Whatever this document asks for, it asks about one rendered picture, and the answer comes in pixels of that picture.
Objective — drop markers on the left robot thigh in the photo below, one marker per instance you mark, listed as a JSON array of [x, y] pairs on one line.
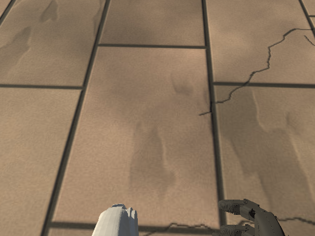
[[117, 221]]

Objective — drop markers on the robot right hand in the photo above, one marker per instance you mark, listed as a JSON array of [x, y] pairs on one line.
[[265, 223]]

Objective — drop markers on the robot left shin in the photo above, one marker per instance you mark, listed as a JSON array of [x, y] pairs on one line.
[[118, 205]]

